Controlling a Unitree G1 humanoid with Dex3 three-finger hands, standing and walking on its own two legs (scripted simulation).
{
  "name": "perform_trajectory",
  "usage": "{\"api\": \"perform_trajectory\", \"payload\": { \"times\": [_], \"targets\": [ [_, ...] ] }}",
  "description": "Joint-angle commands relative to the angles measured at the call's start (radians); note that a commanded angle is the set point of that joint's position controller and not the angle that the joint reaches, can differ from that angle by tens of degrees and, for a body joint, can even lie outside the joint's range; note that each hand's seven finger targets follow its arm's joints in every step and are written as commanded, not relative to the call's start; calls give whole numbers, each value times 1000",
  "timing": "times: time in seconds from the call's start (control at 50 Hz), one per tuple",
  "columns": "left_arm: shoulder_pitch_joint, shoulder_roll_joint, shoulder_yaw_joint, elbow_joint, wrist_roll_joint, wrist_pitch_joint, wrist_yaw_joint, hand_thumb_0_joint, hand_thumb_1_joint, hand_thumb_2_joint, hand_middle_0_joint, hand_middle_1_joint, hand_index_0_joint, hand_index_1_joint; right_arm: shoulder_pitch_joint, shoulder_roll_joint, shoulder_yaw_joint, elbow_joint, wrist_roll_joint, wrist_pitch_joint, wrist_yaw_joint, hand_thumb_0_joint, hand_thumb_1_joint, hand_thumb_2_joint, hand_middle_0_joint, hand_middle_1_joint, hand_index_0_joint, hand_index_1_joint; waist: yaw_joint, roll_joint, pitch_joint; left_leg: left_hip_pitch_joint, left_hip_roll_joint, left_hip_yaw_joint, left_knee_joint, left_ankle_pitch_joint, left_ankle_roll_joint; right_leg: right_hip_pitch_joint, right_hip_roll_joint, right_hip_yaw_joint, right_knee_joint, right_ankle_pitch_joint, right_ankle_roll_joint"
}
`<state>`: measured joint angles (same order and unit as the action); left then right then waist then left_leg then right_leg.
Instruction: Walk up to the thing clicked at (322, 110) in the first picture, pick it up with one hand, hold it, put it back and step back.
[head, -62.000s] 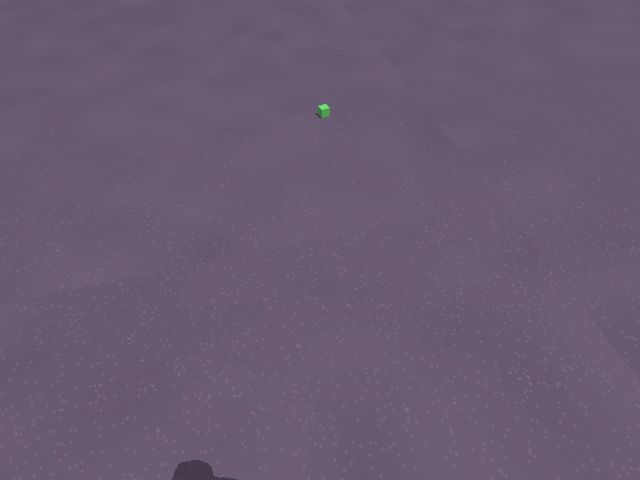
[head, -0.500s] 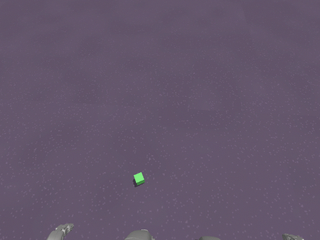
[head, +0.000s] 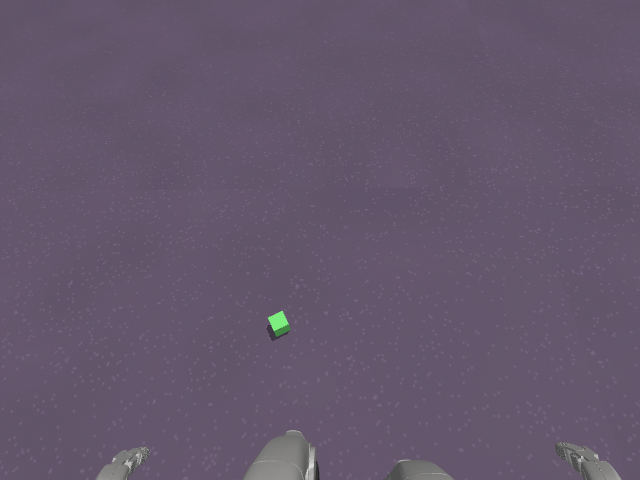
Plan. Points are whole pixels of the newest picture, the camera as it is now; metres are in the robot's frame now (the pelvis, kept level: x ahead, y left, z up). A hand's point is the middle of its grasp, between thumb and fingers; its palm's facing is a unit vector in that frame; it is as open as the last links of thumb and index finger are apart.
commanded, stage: step back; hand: left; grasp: from above
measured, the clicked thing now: (279, 323) +0.58 +0.21 -0.73
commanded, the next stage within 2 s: none
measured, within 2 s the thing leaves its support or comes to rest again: neither
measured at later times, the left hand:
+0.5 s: hand out of the picture -0.04 +0.29 -0.14, palm faces +0.03 -0.93 -0.37, open 7.4 cm
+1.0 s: hand out of the picture -0.19 +0.27 -0.14, palm faces +0.04 -0.91 -0.41, open 7.4 cm
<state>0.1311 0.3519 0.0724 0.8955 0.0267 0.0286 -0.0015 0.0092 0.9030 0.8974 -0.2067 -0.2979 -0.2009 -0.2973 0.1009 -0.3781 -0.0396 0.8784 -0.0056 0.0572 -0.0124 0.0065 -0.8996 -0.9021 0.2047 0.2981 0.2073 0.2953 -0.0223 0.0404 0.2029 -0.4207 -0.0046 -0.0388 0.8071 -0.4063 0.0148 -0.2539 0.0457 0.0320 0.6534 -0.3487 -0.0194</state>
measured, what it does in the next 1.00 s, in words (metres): walks backwards: left foot, then right foot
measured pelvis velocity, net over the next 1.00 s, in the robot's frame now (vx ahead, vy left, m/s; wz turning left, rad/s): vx -0.31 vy -0.01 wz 0.06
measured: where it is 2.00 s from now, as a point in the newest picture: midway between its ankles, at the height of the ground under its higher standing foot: outside the picture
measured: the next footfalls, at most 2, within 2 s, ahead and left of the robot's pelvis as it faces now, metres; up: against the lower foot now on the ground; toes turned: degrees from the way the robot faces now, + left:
left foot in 0.26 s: -0.05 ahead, +0.13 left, +0.00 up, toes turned +0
right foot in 0.66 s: -0.19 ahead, -0.14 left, +0.00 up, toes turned +1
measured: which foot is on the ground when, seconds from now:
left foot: up 0.00-0.24, down 0.26-0.68, up 0.70-0.96, down 0.98-1.00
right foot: down 0.00-0.28, up 0.30-0.64, down 0.66-1.00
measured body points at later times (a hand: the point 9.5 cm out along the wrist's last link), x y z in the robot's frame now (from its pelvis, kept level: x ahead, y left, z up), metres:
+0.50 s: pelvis -0.14 +0.02 +0.01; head -0.08 +0.05 +0.46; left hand -0.04 +0.34 -0.12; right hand -0.02 -0.29 -0.09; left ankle -0.09 +0.13 -0.72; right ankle -0.17 -0.14 -0.64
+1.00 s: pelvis -0.31 -0.01 +0.00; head -0.25 +0.00 +0.44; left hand -0.19 +0.32 -0.11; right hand -0.23 -0.32 -0.12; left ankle -0.32 +0.11 -0.72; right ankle -0.23 -0.14 -0.72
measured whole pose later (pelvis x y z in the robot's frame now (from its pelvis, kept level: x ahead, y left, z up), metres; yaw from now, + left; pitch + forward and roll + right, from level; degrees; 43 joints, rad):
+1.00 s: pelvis -0.31 -0.01 +0.00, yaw +4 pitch -3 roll +2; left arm 0.11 0.40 0.07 0.76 0.03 0.05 0.02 0.01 0.90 0.90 -0.21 -0.30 -0.20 -0.30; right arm 0.21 -0.38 -0.06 0.88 -0.03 0.04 -0.02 0.01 -0.90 -0.90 0.20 0.30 0.20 0.29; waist 0.00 -0.04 0.20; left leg -0.25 -0.06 -0.02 0.65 -0.35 0.02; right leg -0.41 -0.07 0.00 0.72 -0.27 0.01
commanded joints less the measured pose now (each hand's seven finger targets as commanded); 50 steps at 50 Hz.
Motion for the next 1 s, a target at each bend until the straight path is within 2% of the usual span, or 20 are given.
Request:
{"api": "perform_trajectory", "payload": {
  "times": [0.0, 0.06, 0.16, 0.22, 0.24, 0.26, 0.28, 0.34, 0.48, 0.6, 0.62, 0.64, 0.66, 0.68, 0.74, 0.86, 0.9, 0.94, 0.96, 0.98],
  "targets": [
    [-84, 284, 71, -135, -8, -27, 27, 0, 900, 900, -200, -300, -200, -300, 55, -212, -63, -49, 16, -18, -14, 0, -900, -900, 200, 300, 200, 300, 1, -140, -159, -7, -113, -158, 426, -116, -13, -69, -333, 311, -278, 464, -257],
    [-76, 245, 68, -159, 3, -23, 32, 0, 900, 900, -200, -300, -200, -300, 94, -200, -49, -44, 13, -35, -18, 0, -900, -900, 200, 300, 200, 300, 19, -167, -210, -29, -118, -97, 345, -98, -29, 67, -255, 180, -201, 555, -199],
    [16, 256, 65, -171, 3, -10, 39, 0, 900, 900, -200, -300, -200, -300, 80, -175, -48, -75, -1, -41, -16, 0, -900, -900, 200, 300, 200, 300, 57, -239, -268, 15, -21, -27, -107, -100, -17, 247, -285, 204, -105, 646, -189],
    [-11, 251, 53, -190, -15, 10, 26, 0, 900, 900, -200, -300, -200, -300, 154, -181, -67, -38, -20, -53, -10, 0, -900, -900, 200, 300, 200, 300, 6, -183, -262, 227, -15, 14, -412, 234, 1, 64, -220, 157, -21, 459, -110],
    [21, 214, 43, -198, -19, 14, 23, 0, 900, 900, -200, -300, -200, -300, 136, -250, -85, -53, -37, -58, -9, 0, -900, -900, 200, 300, 200, 300, 20, -29, -272, 313, 143, -209, -441, 342, 51, -90, -127, 125, 70, 235, -51],
    [-19, 203, 45, -212, -23, 9, 30, 0, 900, 900, -200, -300, -200, -300, 69, -372, -103, -78, -31, -55, 4, 0, -900, -900, 200, 300, 200, 300, 3, 226, -239, 234, 354, -448, -481, 495, 195, -199, 60, 10, 241, -204, -3],
    [-85, 236, 65, -200, -6, 9, 44, 0, 900, 900, -200, -300, -200, -300, 80, -381, -109, -77, -33, -58, 2, 0, -900, -900, 200, 300, 200, 300, -53, 194, -222, 124, 416, -543, -494, 501, 295, -165, 54, 142, 448, -324, 3],
    [18, 216, 62, -148, -31, 14, 38, 0, 900, 900, -200, -300, -200, -300, -23, -251, -69, -90, -28, -61, -14, 0, -900, -900, 200, 300, 200, 300, 44, 65, -209, 210, 260, -234, -394, 618, 203, -241, 60, 184, 621, -178, -9],
    [36, 209, 63, -157, -14, 7, 22, 0, 900, 900, -200, -300, -200, -300, 58, -247, -75, -109, -23, -55, -21, 0, -900, -900, 200, 300, 200, 300, -17, 111, -231, 342, 263, -193, -339, 619, 250, -208, 18, 89, 361, -182, 57],
    [219, 205, 70, -63, -7, -4, 7, 0, 900, 900, -200, -300, -200, -300, -14, -290, -87, -139, -14, -27, -8, 0, -900, -900, 200, 300, 200, 300, 54, 176, -306, 173, 216, -170, -310, 357, 147, 108, -19, -44, -179, 50, -3],
    [231, 228, 75, -61, 5, -9, 7, 0, 900, 900, -200, -300, -200, -300, -10, -262, -79, -141, -5, -25, -6, 0, -900, -900, 200, 300, 200, 300, 60, 120, -299, 86, 177, -150, -264, 270, 89, 152, -54, 26, -212, 72, -31],
    [220, 291, 93, -78, 20, -17, 6, 0, 900, 900, -200, -300, -200, -300, 1, -206, -63, -153, 0, -23, -5, 0, -900, -900, 200, 300, 200, 300, 52, -94, -254, -101, 46, -104, -100, 71, 25, 165, -215, 303, -280, -2, -80],
    [119, 407, 115, -119, 15, -10, 6, 0, 900, 900, -200, -300, -200, -300, -51, -184, -65, -165, 3, -23, -20, 0, -900, -900, 200, 300, 200, 300, 89, -331, -193, -100, -103, -44, 168, -182, -22, -75, -436, 516, -381, 27, -255],
    [52, 405, 110, -157, 14, -15, 11, 0, 900, 900, -200, -300, -200, -300, -43, -222, -77, -154, -3, -19, -26, 0, -900, -900, 200, 300, 200, 300, 70, -287, -124, -59, -66, -140, 325, -194, -32, -216, -482, 550, -401, 55, -295],
    [-87, 275, 82, -183, 15, -20, 26, 0, 900, 900, -200, -300, -200, -300, 81, -209, -69, -95, 12, -32, -19, 0, -900, -900, 200, 300, 200, 300, -17, -175, -150, -39, -120, -117, 395, -57, -22, -109, -272, 184, -240, 367, -181],
    [35, 267, 72, -187, 19, -6, 39, 0, 900, 900, -200, -300, -200, -300, 58, -182, -57, -115, -10, -39, -19, 0, -900, -900, 200, 300, 200, 300, 71, -235, -204, -27, -49, -25, 36, -129, -28, 140, -297, 183, -146, 532, -184],
    [5, 279, 69, -197, 5, 2, 38, 0, 900, 900, -200, -300, -200, -300, 128, -177, -61, -89, -15, -43, -16, 0, -900, -900, 200, 300, 200, 300, 39, -257, -239, 63, -21, 13, -182, -40, -12, 153, -289, 182, -84, 542, -164],
    [-6, 249, 52, -202, -7, 17, 30, 0, 900, 900, -200, -300, -200, -300, 183, -185, -73, -53, -20, -52, -15, 0, -900, -900, 200, 300, 200, 300, 16, -170, -270, 207, -13, 15, -420, 229, 7, 81, -236, 136, 10, 433, -103],
    [22, 211, 41, -211, -12, 21, 26, 0, 900, 900, -200, -300, -200, -300, 174, -254, -91, -61, -37, -57, -18, 0, -900, -900, 200, 300, 200, 300, 29, -30, -274, 296, 150, -215, -442, 339, 59, -95, -153, 102, 112, 221, -47],
    [-16, 210, 42, -227, -22, 18, 33, 0, 900, 900, -200, -300, -200, -300, 95, -385, -107, -89, -27, -52, -4, 0, -900, -900, 200, 300, 200, 300, 17, 212, -247, 206, 362, -460, -471, 479, 217, -193, 26, -17, 281, -214, 0]
  ]
}}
